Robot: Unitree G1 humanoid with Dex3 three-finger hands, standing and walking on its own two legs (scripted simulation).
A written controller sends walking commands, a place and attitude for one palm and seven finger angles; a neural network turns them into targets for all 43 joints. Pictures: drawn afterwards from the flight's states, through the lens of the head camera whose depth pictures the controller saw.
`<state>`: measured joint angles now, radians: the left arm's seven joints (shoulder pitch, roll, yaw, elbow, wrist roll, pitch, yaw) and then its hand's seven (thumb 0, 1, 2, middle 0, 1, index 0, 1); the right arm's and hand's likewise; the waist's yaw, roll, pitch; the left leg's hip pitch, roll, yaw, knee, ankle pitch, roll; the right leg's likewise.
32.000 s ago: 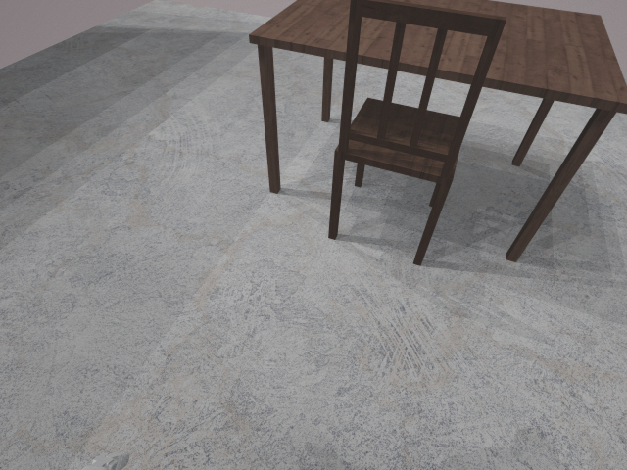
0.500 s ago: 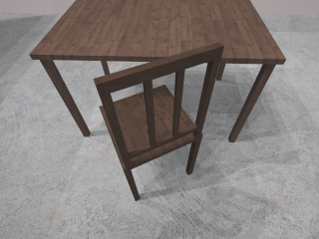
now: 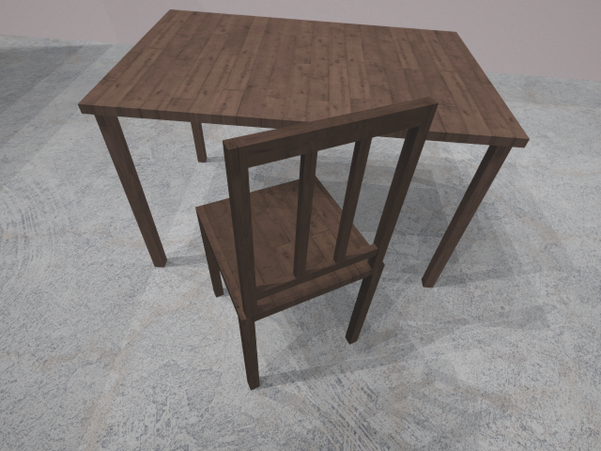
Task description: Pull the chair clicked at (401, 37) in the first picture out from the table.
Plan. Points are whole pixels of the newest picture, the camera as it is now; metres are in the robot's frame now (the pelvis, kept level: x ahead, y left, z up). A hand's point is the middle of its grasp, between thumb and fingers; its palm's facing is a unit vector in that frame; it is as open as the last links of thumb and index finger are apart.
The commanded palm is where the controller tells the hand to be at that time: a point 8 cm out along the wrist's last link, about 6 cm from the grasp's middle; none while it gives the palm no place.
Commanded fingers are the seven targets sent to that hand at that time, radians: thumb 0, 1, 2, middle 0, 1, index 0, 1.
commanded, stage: come to a stop and stand still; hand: left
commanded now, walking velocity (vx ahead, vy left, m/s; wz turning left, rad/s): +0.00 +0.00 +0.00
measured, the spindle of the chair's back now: (303, 222) +0.54 +0.03 -0.04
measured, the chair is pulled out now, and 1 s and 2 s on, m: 0.21 0.21 0.21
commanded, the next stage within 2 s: look again from close up in 0.36 s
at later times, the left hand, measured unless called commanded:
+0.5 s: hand out of the picture -0.04 +0.19 -0.17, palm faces +0.01 -0.98 -0.18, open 7.4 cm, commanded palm none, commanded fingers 0.00 0.90 0.90 -0.20 -0.30 -0.20 -0.30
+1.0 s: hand out of the picture -0.01 +0.17 -0.17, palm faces +0.01 -0.99 -0.17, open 7.4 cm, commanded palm none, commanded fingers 0.00 0.90 0.90 -0.20 -0.30 -0.20 -0.30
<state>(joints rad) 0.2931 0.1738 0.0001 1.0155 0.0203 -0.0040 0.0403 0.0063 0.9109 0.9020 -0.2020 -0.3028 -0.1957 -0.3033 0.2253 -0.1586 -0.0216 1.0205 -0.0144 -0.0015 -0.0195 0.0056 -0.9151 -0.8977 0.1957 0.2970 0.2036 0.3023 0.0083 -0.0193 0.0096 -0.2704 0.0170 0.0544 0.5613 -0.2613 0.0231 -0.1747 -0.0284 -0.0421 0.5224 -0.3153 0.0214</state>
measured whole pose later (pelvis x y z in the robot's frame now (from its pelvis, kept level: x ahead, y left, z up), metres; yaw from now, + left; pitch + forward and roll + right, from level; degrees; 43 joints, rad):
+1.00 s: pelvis +0.00 +0.01 +0.01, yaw -1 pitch -1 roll +0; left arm 0.31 0.13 -0.01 1.12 0.02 -0.02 0.04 0.00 0.91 0.90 -0.20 -0.30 -0.19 -0.30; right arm 0.26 -0.14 -0.01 1.14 0.00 0.00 -0.02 0.01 -0.92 -0.90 0.20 0.30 0.20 0.30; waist 0.00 -0.02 0.04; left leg -0.22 -0.01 0.08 0.45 -0.21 0.04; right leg -0.15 -0.06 -0.02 0.45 -0.28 0.04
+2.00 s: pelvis +0.03 -0.02 +0.00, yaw +3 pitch +1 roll +2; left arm 0.34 0.16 0.04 1.09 0.04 0.02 0.01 0.01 0.91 0.90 -0.20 -0.30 -0.19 -0.30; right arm 0.36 -0.11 -0.04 1.12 -0.02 0.00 -0.03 0.00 -0.91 -0.90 0.20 0.30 0.21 0.30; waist -0.02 -0.04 0.00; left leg -0.26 -0.03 0.02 0.49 -0.25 0.01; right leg -0.22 -0.05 -0.06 0.58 -0.38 -0.01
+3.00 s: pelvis +0.24 -0.18 +0.00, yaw +29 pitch +0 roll +0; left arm 0.32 0.15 0.02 0.97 0.03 0.03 0.03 0.01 0.91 0.90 -0.20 -0.30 -0.20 -0.30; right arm 0.20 -0.19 -0.06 0.99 -0.01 0.04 -0.03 0.01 -0.91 -0.90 0.19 0.30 0.20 0.30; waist 0.01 -0.02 0.07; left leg -0.33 -0.01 0.08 0.72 -0.42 0.00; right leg -0.25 0.00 -0.16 0.56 -0.31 -0.07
